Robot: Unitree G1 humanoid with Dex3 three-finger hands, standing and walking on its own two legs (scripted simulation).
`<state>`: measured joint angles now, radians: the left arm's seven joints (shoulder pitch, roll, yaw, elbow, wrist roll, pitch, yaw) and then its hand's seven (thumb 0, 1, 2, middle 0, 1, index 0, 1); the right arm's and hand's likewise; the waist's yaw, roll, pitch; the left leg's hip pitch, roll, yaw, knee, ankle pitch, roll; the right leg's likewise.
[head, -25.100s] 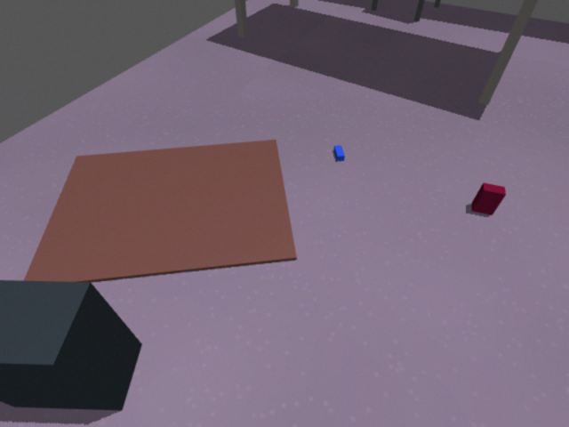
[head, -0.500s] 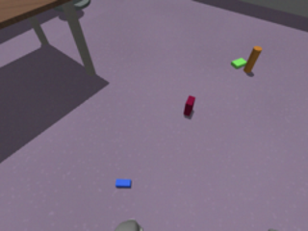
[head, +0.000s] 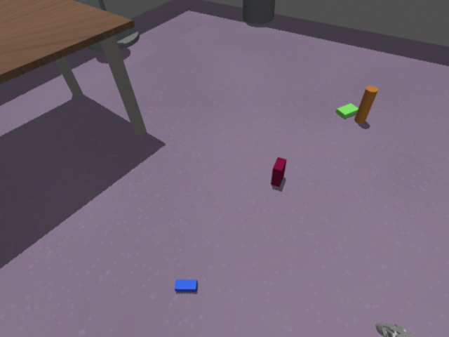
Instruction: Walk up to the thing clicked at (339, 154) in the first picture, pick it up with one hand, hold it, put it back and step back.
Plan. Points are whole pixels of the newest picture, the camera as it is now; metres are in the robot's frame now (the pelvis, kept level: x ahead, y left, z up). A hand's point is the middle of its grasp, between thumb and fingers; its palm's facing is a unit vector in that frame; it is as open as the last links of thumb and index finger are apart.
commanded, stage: walk up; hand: left
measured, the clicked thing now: (186, 285) +0.48 +0.22 -0.76
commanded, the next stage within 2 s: none
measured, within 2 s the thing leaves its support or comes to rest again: neither
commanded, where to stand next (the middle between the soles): +0.08 +0.00 m, yaw -2 degrees
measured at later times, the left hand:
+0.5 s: hand out of the picture +0.12 +0.25 -0.14, palm faces -0.04 -0.93 -0.36, open 7.4 cm
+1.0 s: hand out of the picture +0.10 +0.26 -0.14, palm faces -0.04 -0.93 -0.37, open 7.4 cm
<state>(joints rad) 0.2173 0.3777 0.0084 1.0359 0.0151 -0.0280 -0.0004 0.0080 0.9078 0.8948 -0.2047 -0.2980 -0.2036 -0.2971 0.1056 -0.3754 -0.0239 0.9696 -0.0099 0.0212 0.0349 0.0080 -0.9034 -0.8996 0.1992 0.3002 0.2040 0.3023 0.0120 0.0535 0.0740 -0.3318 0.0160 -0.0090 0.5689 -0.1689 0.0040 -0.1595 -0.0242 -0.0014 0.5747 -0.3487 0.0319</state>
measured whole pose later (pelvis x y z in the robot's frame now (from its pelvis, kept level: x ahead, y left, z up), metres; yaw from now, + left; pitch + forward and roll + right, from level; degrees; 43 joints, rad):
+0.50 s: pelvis +0.02 +0.00 +0.01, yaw +0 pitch -2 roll -1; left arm 0.10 0.36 0.00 1.09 0.00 -0.03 0.00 0.01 0.91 0.89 -0.20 -0.30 -0.20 -0.30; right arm 0.10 -0.36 -0.02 1.10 -0.01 0.01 0.03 0.01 -0.90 -0.90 0.20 0.30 0.20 0.30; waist -0.02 0.01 0.06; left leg -0.26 0.02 -0.01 0.42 -0.12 -0.01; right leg -0.08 -0.02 0.00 0.39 -0.28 0.03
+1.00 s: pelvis +0.03 +0.00 +0.02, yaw -1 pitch -2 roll +0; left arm 0.12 0.36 0.00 1.13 0.01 -0.02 0.00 0.01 0.91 0.89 -0.20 -0.30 -0.20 -0.30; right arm 0.08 -0.35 -0.03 1.12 -0.01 0.02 0.03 0.01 -0.90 -0.90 0.20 0.30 0.20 0.30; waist -0.01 0.01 0.07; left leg -0.22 0.01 0.00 0.37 -0.11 0.00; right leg -0.04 -0.03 0.00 0.34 -0.26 0.03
